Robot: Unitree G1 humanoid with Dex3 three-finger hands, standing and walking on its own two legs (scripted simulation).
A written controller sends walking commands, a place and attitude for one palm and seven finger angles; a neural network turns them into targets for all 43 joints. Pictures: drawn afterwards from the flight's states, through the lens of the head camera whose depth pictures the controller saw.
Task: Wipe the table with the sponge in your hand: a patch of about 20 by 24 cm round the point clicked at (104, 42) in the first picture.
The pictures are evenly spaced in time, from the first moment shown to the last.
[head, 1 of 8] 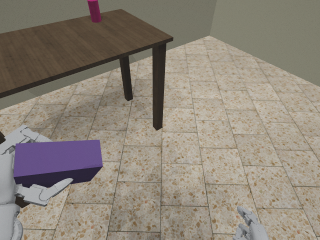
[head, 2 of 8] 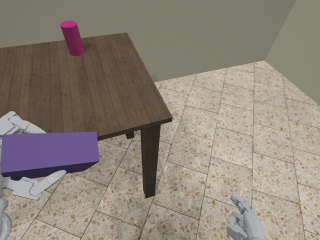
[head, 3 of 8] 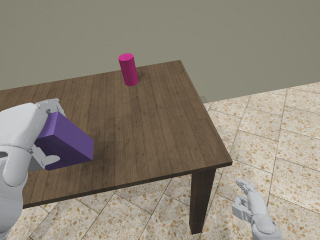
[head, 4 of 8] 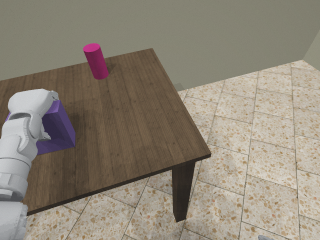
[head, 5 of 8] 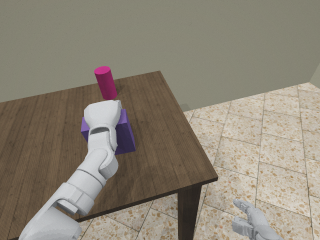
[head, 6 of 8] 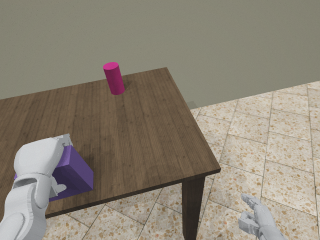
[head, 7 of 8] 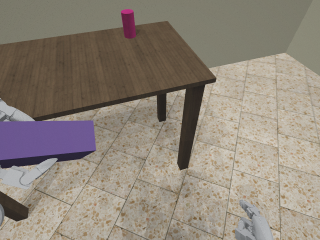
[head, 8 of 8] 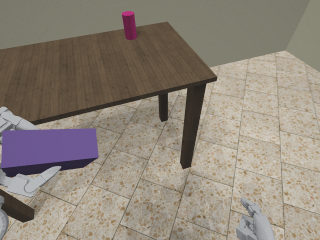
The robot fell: no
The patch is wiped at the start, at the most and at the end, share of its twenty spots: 0.00 1.00 1.00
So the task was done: yes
